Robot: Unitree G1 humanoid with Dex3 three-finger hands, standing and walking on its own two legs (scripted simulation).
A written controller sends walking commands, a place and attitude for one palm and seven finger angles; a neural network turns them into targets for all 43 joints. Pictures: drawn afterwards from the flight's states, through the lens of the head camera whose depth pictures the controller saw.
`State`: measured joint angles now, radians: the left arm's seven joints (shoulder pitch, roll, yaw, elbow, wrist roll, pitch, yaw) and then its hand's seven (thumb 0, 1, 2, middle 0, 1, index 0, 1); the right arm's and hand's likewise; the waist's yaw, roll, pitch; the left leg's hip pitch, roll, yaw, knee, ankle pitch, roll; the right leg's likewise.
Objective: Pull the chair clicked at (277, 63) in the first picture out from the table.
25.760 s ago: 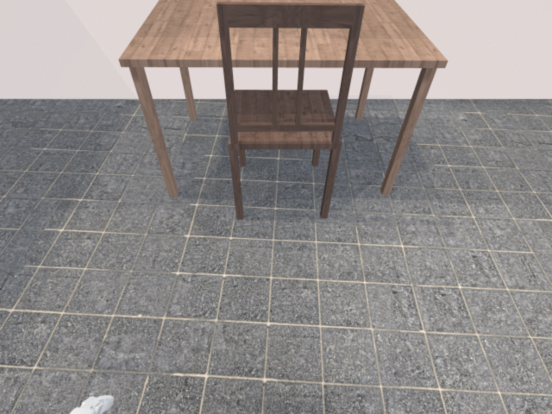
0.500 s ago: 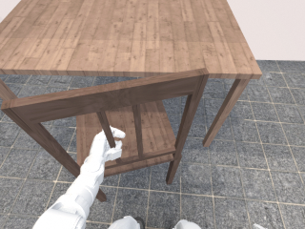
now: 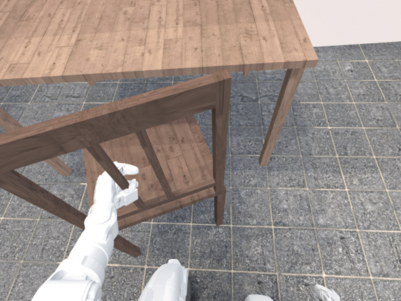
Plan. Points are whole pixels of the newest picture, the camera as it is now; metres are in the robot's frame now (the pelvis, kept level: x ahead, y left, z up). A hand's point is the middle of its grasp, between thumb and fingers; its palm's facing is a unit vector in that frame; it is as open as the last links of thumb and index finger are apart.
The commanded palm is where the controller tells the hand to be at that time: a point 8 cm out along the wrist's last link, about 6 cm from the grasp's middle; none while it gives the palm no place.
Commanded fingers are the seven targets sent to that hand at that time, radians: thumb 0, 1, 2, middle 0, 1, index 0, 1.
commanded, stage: step backward, pulling the chair out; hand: left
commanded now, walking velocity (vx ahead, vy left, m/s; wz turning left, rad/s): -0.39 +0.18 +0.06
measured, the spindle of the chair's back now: (121, 181) +0.36 +0.21 -0.05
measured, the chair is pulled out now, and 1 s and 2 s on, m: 0.23 0.43 0.70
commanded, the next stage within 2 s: stop walking, hand still on the chair in 1.26 s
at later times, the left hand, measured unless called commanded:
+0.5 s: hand (133, 218) +0.27 +0.17 -0.06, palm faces +0.05 -0.98 -0.20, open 5.2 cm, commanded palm +0.26 +0.22 -0.06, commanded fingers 0.00 0.90 0.90 -0.50 -1.45 -0.50 -1.45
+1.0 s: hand (115, 295) +0.13 +0.18 -0.06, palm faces +0.06 -0.98 -0.21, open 5.2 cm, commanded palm +0.13 +0.23 -0.06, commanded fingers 0.00 0.90 0.90 -0.50 -1.45 -0.50 -1.45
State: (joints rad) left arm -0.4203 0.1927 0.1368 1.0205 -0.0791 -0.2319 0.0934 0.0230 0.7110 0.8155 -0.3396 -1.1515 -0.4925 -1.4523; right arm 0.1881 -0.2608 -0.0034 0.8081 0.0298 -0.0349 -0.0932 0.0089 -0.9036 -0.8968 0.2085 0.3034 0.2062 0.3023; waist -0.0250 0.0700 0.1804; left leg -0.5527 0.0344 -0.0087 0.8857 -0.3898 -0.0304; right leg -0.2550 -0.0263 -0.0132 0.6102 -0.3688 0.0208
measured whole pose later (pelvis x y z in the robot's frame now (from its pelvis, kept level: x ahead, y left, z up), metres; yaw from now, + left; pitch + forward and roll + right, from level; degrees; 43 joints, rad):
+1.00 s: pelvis -0.21 +0.03 +0.01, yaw +1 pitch +2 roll +1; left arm -0.48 0.16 0.05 1.06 -0.06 -0.21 0.09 0.02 0.70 0.80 -0.30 -1.19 -0.49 -1.45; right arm 0.17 -0.25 -0.01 0.79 0.03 -0.03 -0.09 0.01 -0.91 -0.90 0.21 0.30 0.20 0.30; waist -0.03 0.04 0.18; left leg -0.52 -0.02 -0.04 0.93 -0.42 -0.05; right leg -0.33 -0.01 -0.03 0.52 -0.22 -0.03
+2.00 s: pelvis -0.39 +0.12 +0.01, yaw +2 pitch -3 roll +0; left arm -0.13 0.09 -0.10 0.84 -0.02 -0.15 0.08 0.02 0.73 0.84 -0.34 -1.30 -0.49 -1.45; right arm 0.25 -0.21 0.02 0.72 0.02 -0.01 -0.11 0.01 -0.91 -0.90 0.20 0.30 0.20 0.30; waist -0.01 0.03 0.05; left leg -0.20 0.03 0.07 0.49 -0.25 0.00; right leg -0.29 -0.03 -0.01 0.46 -0.16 0.02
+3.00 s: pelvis -0.36 +0.11 +0.02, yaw +3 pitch -1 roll +0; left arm -0.01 0.12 -0.11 0.70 -0.03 -0.13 0.09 0.01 0.71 0.86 -0.41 -1.37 -0.49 -1.45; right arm 0.21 -0.22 0.02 0.70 0.02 0.05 -0.12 0.01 -0.91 -0.90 0.20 0.30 0.20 0.30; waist -0.01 0.03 0.04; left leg -0.15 0.04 0.04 0.43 -0.25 -0.02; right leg -0.25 -0.03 -0.04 0.43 -0.16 0.00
